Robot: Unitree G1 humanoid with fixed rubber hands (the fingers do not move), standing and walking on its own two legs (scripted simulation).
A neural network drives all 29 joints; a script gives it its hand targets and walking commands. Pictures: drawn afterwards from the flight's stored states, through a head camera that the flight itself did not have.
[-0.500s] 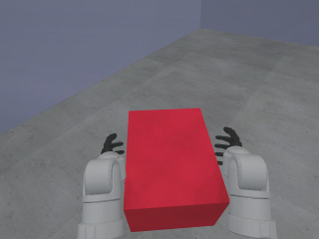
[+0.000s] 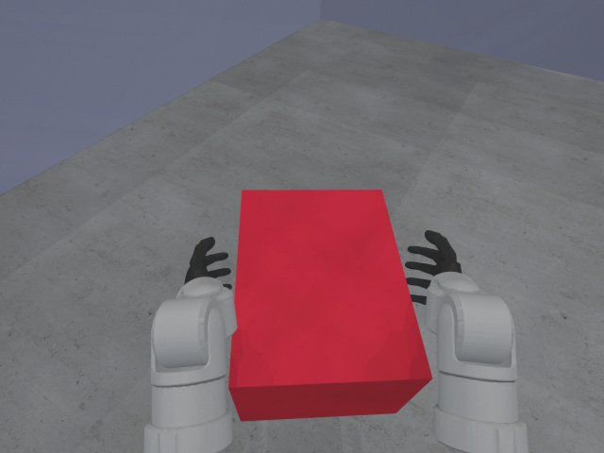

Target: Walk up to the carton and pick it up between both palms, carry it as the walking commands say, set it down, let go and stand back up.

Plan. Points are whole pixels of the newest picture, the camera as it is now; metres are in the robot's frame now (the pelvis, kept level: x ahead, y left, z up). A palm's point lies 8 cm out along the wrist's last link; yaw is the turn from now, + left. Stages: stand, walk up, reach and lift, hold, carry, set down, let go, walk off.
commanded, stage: carry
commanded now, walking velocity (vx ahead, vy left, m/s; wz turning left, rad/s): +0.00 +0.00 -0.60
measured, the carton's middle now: (316, 297) +0.35 +0.03 +0.01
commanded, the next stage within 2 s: none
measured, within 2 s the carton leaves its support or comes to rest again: neither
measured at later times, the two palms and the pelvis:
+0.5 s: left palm (298, 220) +0.42 +0.06 +0.09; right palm (512, 265) +0.36 -0.23 +0.10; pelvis +0.10 -0.02 -0.01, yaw -16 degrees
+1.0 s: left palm (395, 208) +0.45 -0.09 +0.10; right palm out of the picture +0.32 -0.34 +0.09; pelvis +0.11 -0.07 -0.01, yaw -30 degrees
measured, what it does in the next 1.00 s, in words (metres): walks ahead, turning right: right foot, then left foot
